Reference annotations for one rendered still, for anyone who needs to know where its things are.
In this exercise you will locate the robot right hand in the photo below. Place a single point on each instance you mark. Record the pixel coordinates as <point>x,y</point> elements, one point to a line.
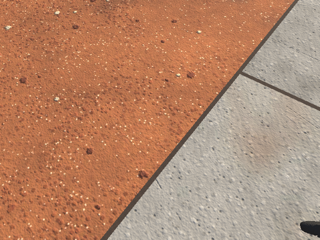
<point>311,227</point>

